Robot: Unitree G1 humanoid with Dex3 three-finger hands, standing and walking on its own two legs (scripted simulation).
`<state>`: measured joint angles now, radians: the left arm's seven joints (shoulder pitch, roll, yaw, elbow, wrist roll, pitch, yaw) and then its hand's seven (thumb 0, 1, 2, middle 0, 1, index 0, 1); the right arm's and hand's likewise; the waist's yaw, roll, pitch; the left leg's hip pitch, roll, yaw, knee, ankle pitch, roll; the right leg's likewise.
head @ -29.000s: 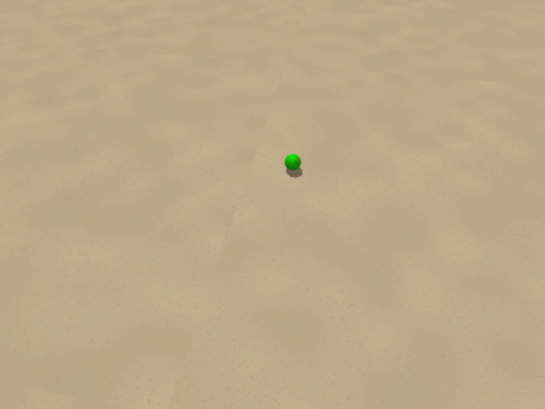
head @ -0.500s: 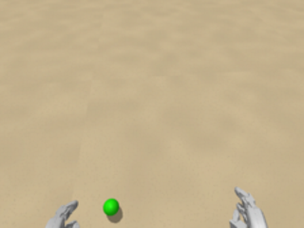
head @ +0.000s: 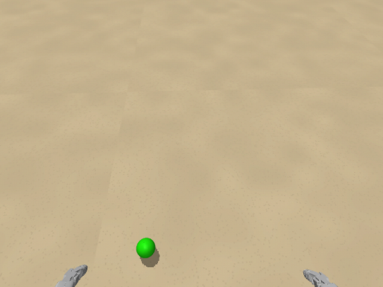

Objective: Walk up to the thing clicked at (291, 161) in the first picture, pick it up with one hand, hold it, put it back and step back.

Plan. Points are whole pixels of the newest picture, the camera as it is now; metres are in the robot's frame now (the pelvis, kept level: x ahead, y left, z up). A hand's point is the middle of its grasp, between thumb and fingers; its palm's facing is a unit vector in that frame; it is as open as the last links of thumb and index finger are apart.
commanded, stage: stand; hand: left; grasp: from above
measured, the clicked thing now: (145, 247) +0.42 +0.23 -0.70
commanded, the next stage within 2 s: none
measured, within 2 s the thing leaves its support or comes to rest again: neither
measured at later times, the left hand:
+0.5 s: hand out of the picture +0.04 +0.24 -0.13, palm faces +0.04 -0.95 -0.31, open 7.4 cm
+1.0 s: hand out of the picture +0.05 +0.23 -0.12, palm faces +0.02 -0.95 -0.32, open 7.4 cm
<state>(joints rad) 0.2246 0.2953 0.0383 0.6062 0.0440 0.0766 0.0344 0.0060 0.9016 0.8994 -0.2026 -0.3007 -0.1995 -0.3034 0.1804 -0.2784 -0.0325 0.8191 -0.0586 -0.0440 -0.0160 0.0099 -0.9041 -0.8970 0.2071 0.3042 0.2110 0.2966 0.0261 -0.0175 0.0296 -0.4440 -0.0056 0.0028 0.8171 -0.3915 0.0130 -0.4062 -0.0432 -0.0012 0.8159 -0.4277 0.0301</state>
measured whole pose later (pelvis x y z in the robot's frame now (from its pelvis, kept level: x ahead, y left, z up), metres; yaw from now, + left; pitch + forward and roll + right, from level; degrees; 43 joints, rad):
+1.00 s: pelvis +0.00 +0.00 +0.04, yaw +0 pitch -4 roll +0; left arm 0.16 0.29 0.03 1.14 0.02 -0.01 0.02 0.00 0.90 0.90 -0.20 -0.30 -0.20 -0.30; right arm 0.14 -0.30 -0.03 1.13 -0.02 0.00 -0.01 0.00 -0.91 -0.90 0.20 0.30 0.21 0.30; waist 0.01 0.01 0.06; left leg -0.12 0.00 0.00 0.37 -0.17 0.00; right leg -0.08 -0.03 -0.01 0.35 -0.20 0.03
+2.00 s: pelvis +0.02 -0.01 +0.04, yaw +0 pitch -3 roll +0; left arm 0.10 0.32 0.02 1.14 0.02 -0.01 0.01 0.00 0.90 0.90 -0.20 -0.30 -0.20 -0.30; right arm 0.10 -0.33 -0.01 1.14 -0.02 -0.01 -0.01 0.00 -0.91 -0.90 0.20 0.30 0.21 0.30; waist 0.00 0.00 0.05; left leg -0.11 0.01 0.00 0.33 -0.17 -0.01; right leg -0.07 -0.02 -0.02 0.32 -0.20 0.01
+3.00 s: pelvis -0.11 +0.02 +0.02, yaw -5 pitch -2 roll +0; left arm 0.12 0.39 0.08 0.89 0.01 0.06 0.02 0.00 0.90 0.90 -0.20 -0.30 -0.20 -0.30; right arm 0.10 -0.34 -0.05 0.87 -0.03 0.02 -0.02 0.00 -0.90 -0.90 0.21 0.30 0.21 0.30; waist -0.01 -0.04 0.21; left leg -0.35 0.01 0.07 0.61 -0.22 0.05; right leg -0.32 0.05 0.12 0.92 -0.50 0.02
